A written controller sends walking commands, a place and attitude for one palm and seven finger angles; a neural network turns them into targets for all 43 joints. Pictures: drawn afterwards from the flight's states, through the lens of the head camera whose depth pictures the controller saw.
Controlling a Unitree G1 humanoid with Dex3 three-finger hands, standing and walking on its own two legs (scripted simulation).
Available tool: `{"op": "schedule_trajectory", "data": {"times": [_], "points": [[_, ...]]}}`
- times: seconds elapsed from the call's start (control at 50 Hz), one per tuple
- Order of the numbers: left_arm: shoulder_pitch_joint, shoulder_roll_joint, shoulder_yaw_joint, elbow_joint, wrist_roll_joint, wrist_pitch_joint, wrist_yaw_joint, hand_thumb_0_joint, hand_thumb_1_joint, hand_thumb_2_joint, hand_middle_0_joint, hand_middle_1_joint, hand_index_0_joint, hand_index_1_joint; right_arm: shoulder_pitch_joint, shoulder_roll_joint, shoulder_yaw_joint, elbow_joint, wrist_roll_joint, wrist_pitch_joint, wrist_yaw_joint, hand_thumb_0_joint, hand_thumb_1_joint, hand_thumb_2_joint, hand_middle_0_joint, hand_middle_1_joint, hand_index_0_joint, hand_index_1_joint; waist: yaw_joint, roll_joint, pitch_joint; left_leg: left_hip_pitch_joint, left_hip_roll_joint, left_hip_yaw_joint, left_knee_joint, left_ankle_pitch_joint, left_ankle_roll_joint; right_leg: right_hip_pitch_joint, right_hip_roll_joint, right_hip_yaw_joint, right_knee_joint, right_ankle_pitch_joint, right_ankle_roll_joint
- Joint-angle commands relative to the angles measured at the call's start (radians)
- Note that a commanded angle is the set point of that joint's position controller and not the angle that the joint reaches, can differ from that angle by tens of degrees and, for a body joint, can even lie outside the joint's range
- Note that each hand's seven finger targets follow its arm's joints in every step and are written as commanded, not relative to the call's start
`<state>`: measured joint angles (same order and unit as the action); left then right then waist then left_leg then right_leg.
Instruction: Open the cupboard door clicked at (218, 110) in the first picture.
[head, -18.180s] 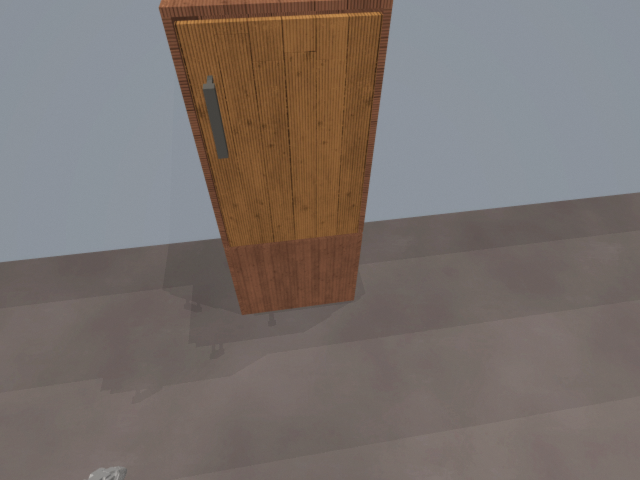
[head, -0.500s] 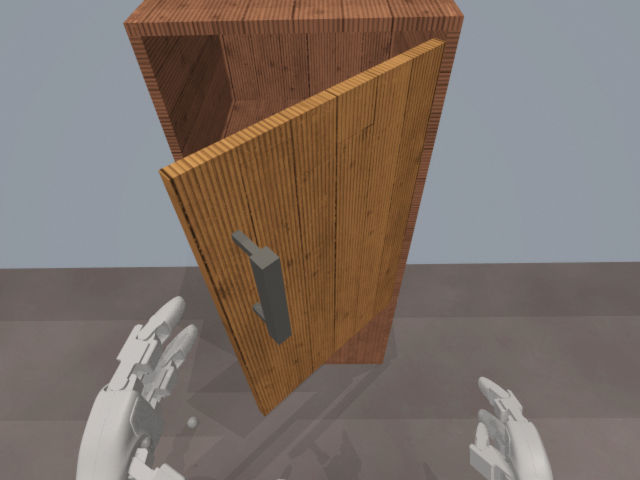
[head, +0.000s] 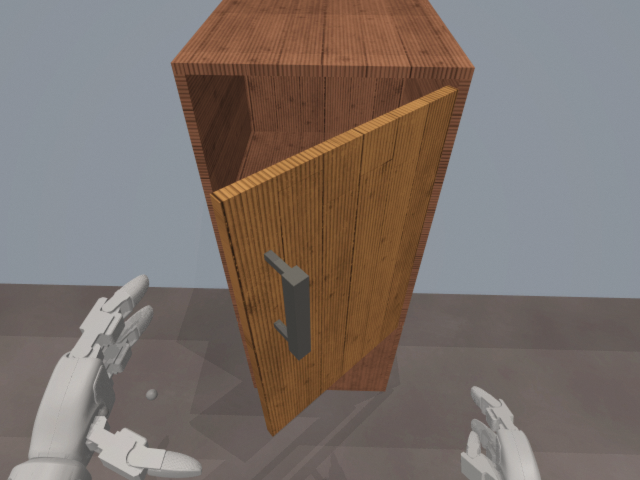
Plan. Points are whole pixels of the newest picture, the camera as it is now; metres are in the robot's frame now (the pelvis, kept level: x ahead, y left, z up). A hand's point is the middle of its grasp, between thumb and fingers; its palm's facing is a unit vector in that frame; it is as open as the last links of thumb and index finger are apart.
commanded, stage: draw the hand back to the body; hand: left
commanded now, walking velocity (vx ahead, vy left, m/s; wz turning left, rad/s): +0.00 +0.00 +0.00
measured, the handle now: (287, 306) +0.30 +0.08 +0.09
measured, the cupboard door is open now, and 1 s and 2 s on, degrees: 43 43 43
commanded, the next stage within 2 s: step back with the hand held close in 1.00 s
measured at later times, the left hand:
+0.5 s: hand (78, 329) +0.19 +0.25 +0.18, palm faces +0.39 -0.84 -0.38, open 10.5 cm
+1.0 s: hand (83, 315) +0.20 +0.24 +0.19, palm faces +0.43 -0.81 -0.39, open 7.4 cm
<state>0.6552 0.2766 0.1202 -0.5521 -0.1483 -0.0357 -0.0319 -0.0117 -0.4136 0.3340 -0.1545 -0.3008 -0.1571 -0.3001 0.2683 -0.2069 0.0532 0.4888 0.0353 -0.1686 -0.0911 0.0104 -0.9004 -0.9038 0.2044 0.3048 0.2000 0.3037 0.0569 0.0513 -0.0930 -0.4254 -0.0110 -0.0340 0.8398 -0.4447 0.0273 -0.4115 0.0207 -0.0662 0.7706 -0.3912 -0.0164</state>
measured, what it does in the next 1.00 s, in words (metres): stands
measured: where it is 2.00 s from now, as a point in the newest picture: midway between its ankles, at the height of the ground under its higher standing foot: outside the picture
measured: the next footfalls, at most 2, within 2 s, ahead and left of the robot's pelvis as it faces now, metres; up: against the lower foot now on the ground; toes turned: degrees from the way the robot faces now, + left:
none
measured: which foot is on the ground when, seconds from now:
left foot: down 0.00-1.00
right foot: down 0.00-1.00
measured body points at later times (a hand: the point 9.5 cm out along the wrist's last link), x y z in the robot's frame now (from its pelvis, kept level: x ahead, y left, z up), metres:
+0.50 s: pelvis +0.01 +0.01 +0.03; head -0.01 +0.00 +0.48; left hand +0.17 +0.29 +0.20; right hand +0.20 -0.20 -0.04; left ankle +0.00 +0.10 -0.71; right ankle +0.01 -0.11 -0.71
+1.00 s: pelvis +0.01 -0.01 +0.04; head -0.01 -0.03 +0.49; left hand +0.17 +0.28 +0.21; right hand +0.19 -0.24 -0.05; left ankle +0.00 +0.10 -0.71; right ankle +0.01 -0.11 -0.71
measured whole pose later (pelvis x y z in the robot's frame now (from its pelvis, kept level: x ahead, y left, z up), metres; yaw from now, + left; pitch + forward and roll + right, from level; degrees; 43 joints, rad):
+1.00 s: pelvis +0.01 -0.01 +0.04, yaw -1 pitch -5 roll -1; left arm 0.47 0.33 0.32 -0.39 -0.06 -0.09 0.11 0.01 0.88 0.89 -0.21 -0.30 -0.21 -0.30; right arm 0.19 -0.22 0.02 0.65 0.00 -0.11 -0.08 0.01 -0.90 -0.90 0.20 0.30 0.20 0.30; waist 0.07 0.06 0.03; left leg -0.06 0.00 -0.01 0.42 -0.26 0.01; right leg -0.07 0.03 -0.03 0.38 -0.22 -0.03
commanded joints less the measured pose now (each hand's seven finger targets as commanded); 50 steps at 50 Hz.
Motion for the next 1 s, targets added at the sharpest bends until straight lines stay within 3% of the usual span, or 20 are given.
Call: {"op": "schedule_trajectory", "data": {"times": [0.0, 0.18, 0.26, 0.3, 0.36, 0.42, 0.52, 0.56, 0.6, 0.64, 0.66, 0.78, 0.92, 0.98], "points": [[-0.042, 0.110, 0.057, -0.248, 0.089, -0.055, 0.123, 0.000, -0.150, 0.450, -0.162, -0.300, -0.162, -0.300, -0.124, -0.096, -0.031, -0.161, -0.017, -0.050, -0.016, 0.000, -0.900, -0.900, 0.200, 0.300, 0.200, 0.300, -0.003, 0.033, 0.015, 0.056, 0.019, -0.023, -0.238, 0.210, -0.007, 0.102, -0.026, 0.043, -0.223, 0.131, -0.021], [-0.085, 0.161, 0.150, -0.161, 0.109, -0.077, 0.164, 0.000, 0.165, 0.585, -0.174, -0.300, -0.174, -0.300, -0.171, -0.103, -0.035, -0.096, -0.029, -0.039, -0.015, 0.000, -0.900, -0.900, 0.200, 0.300, 0.200, 0.300, 0.007, -0.006, 0.062, 0.164, 0.029, -0.021, -0.381, 0.262, -0.012, 0.231, -0.024, 0.037, -0.317, 0.175, -0.017], [-0.130, 0.166, 0.169, -0.155, 0.110, -0.085, 0.167, 0.000, 0.305, 0.645, -0.179, -0.300, -0.179, -0.300, -0.180, -0.108, -0.037, -0.074, -0.032, -0.039, -0.010, 0.000, -0.900, -0.900, 0.200, 0.300, 0.200, 0.300, 0.008, 0.034, 0.067, 0.209, 0.032, -0.018, -0.420, 0.309, -0.017, 0.267, -0.024, 0.039, -0.343, 0.212, -0.018], [-0.158, 0.185, 0.195, -0.142, 0.110, -0.088, 0.169, 0.000, 0.375, 0.675, -0.181, -0.300, -0.181, -0.300, -0.186, -0.114, -0.040, -0.064, -0.033, -0.035, -0.008, 0.000, -0.900, -0.900, 0.200, 0.300, 0.200, 0.300, 0.012, 0.010, 0.070, 0.217, 0.036, -0.026, -0.441, 0.324, -0.020, 0.290, -0.021, 0.037, -0.354, 0.218, -0.019], [-0.187, 0.190, 0.216, -0.151, 0.109, -0.097, 0.170, 0.000, 0.480, 0.720, -0.185, -0.300, -0.185, -0.300, -0.186, -0.113, -0.042, -0.052, -0.037, -0.035, -0.002, 0.000, -0.900, -0.900, 0.200, 0.300, 0.200, 0.300, 0.013, 0.037, 0.059, 0.243, 0.037, -0.023, -0.462, 0.358, -0.026, 0.312, -0.022, 0.037, -0.364, 0.242, -0.019], [-0.190, 0.203, 0.251, -0.113, 0.104, -0.094, 0.170, 0.000, 0.585, 0.765, -0.189, -0.300, -0.189, -0.300, -0.195, -0.115, -0.047, -0.041, -0.037, -0.026, 0.000, 0.000, -0.900, -0.900, 0.200, 0.300, 0.200, 0.300, 0.017, -0.006, 0.066, 0.255, 0.038, -0.017, -0.472, 0.386, -0.025, 0.329, -0.020, 0.040, -0.378, 0.271, -0.018], [-0.236, 0.227, 0.298, -0.105, 0.098, -0.101, 0.169, 0.000, 0.760, 0.840, -0.195, -0.300, -0.195, -0.300, -0.197, -0.117, -0.053, -0.023, -0.037, -0.013, 0.006, 0.000, -0.900, -0.900, 0.200, 0.300, 0.200, 0.300, 0.016, 0.052, 0.051, 0.287, 0.035, -0.003, -0.477, 0.444, -0.029, 0.352, -0.023, 0.048, -0.394, 0.322, -0.018], [-0.262, 0.243, 0.323, -0.088, 0.092, -0.101, 0.169, 0.000, 0.830, 0.870, -0.198, -0.300, -0.198, -0.300, -0.202, -0.117, -0.056, -0.019, -0.037, -0.006, 0.007, 0.000, -0.900, -0.900, 0.200, 0.300, 0.200, 0.300, 0.017, 0.015, 0.055, 0.292, 0.037, 0.000, -0.482, 0.433, -0.025, 0.352, -0.022, 0.045, -0.403, 0.319, -0.016], [-0.293, 0.258, 0.342, -0.077, 0.090, -0.104, 0.170, 0.000, 0.900, 0.900, -0.200, -0.300, -0.200, -0.300, -0.208, -0.120, -0.058, -0.013, -0.036, -0.002, 0.005, 0.000, -0.900, -0.900, 0.200, 0.300, 0.200, 0.300, 0.017, 0.026, 0.065, 0.291, 0.034, 0.003, -0.486, 0.417, -0.022, 0.352, -0.022, 0.049, -0.416, 0.310, -0.018], [-0.253, 0.215, 0.309, -0.035, 0.085, -0.101, 0.163, 0.000, 0.900, 0.900, -0.200, -0.300, -0.200, -0.300, -0.209, -0.116, -0.060, -0.011, -0.036, 0.005, 0.009, 0.000, -0.900, -0.900, 0.200, 0.300, 0.200, 0.300, 0.015, -0.016, 0.071, 0.302, 0.034, 0.010, -0.485, 0.419, -0.014, 0.346, -0.023, 0.048, -0.421, 0.319, -0.012], [-0.261, 0.207, 0.295, -0.044, 0.086, -0.102, 0.159, 0.000, 0.900, 0.900, -0.200, -0.300, -0.200, -0.300, -0.211, -0.120, -0.062, -0.014, -0.035, 0.008, 0.012, 0.000, -0.900, -0.900, 0.200, 0.300, 0.200, 0.300, 0.013, -0.001, 0.068, 0.307, 0.034, 0.014, -0.486, 0.414, -0.012, 0.345, -0.024, 0.052, -0.426, 0.315, -0.010], [-0.268, 0.245, 0.319, -0.078, 0.089, -0.112, 0.162, 0.000, 0.900, 0.900, -0.200, -0.300, -0.200, -0.300, -0.216, -0.119, -0.067, -0.014, -0.037, 0.007, 0.011, 0.000, -0.900, -0.900, 0.200, 0.300, 0.200, 0.300, 0.018, -0.007, 0.029, 0.324, 0.026, 0.022, -0.477, 0.428, -0.005, 0.365, -0.026, 0.061, -0.433, 0.346, -0.009], [-0.283, 0.246, 0.321, -0.056, 0.085, -0.113, 0.162, 0.000, 0.900, 0.900, -0.200, -0.300, -0.200, -0.300, -0.227, -0.112, -0.064, -0.006, -0.034, 0.004, 0.003, 0.000, -0.900, -0.900, 0.200, 0.300, 0.200, 0.300, 0.015, 0.024, 0.081, 0.320, 0.022, 0.026, -0.482, 0.374, -0.003, 0.335, -0.027, 0.073, -0.462, 0.298, -0.008], [-0.280, 0.244, 0.319, -0.062, 0.087, -0.120, 0.162, 0.000, 0.900, 0.900, -0.200, -0.300, -0.200, -0.300, -0.223, -0.114, -0.065, -0.005, -0.036, -0.002, 0.005, 0.000, -0.900, -0.900, 0.200, 0.300, 0.200, 0.300, 0.016, 0.017, 0.063, 0.328, 0.020, 0.028, -0.481, 0.382, -0.001, 0.345, -0.026, 0.072, -0.461, 0.304, -0.007]]}}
